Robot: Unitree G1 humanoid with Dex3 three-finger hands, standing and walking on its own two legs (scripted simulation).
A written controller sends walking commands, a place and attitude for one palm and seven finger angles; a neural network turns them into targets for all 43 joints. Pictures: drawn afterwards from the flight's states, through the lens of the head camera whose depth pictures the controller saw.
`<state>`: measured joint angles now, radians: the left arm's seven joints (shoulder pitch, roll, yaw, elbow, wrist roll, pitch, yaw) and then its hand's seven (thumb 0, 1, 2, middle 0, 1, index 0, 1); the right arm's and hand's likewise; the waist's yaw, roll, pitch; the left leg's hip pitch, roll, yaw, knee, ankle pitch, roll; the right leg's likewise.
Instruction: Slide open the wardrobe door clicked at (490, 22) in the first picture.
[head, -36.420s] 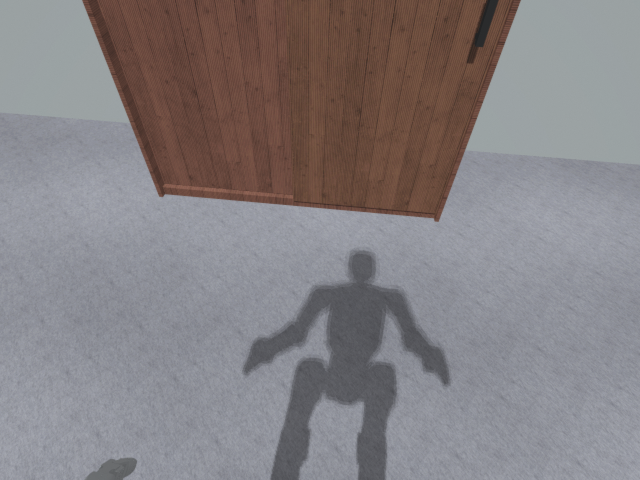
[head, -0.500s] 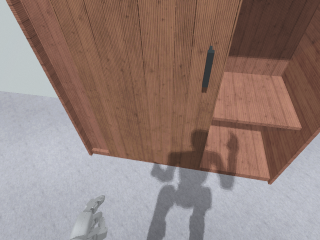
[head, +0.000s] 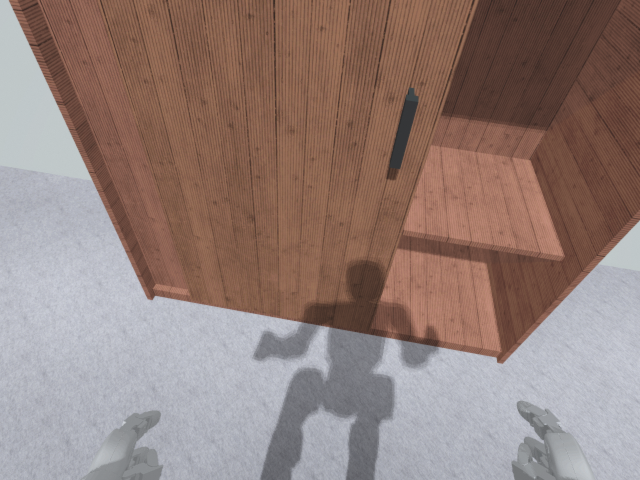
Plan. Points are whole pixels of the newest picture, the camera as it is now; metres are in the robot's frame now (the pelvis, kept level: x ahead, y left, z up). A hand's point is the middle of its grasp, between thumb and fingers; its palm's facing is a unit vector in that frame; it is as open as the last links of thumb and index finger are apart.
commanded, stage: let the arm hang, fingers relaxed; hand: right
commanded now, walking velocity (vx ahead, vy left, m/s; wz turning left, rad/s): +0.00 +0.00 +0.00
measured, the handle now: (403, 128) +0.71 -0.10 +0.09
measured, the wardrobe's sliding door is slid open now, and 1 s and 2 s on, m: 0.45 0.45 0.45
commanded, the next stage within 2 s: look to check the result in 0.92 s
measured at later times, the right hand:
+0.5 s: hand out of the picture -0.03 -0.20 -0.16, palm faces +0.01 +0.97 -0.26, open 7.3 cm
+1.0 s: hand out of the picture +0.09 -0.22 -0.14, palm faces -0.02 +0.96 -0.29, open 7.4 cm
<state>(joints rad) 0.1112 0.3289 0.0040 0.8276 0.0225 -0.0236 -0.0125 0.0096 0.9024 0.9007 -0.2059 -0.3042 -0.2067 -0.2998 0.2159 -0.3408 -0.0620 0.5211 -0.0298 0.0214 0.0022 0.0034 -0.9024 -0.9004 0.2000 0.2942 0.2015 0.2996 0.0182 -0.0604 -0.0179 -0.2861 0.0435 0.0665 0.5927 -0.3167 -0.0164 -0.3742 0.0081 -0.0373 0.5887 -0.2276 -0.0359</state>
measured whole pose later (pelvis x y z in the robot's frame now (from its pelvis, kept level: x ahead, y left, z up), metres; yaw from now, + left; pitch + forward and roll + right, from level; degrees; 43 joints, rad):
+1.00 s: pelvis +0.01 +0.01 +0.02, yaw +1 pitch -1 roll +0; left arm 0.13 0.30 0.01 1.12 0.02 0.00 0.01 0.00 0.91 0.90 -0.20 -0.30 -0.20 -0.30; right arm 0.12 -0.29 -0.02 1.12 -0.02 -0.02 0.00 0.00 -0.90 -0.90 0.20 0.29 0.21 0.30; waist 0.01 -0.01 0.04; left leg -0.12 0.02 0.07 0.35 -0.21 0.00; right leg -0.20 0.00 -0.04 0.36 -0.13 -0.02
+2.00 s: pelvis +0.04 +0.03 +0.02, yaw +1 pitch -1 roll +0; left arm 0.11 0.30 0.00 1.14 0.02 0.01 0.01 0.01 0.90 0.90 -0.20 -0.30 -0.21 -0.30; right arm 0.13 -0.30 -0.01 1.14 -0.01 -0.02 -0.01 0.00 -0.90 -0.90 0.20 0.29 0.21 0.30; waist 0.01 0.00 0.05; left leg -0.05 0.00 0.06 0.29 -0.22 0.02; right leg -0.14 -0.02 -0.04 0.31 -0.15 0.01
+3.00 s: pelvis +0.03 +0.02 +0.02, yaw +2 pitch -1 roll +0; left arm 0.11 0.31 0.00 1.14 0.02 0.00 0.01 0.01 0.90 0.90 -0.20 -0.30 -0.21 -0.30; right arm 0.13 -0.31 -0.01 1.14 -0.01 -0.02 -0.01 0.00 -0.90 -0.90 0.20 0.29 0.21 0.30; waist 0.01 0.00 0.06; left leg -0.05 0.00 0.05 0.27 -0.21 0.02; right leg -0.13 -0.03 -0.05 0.30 -0.14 0.01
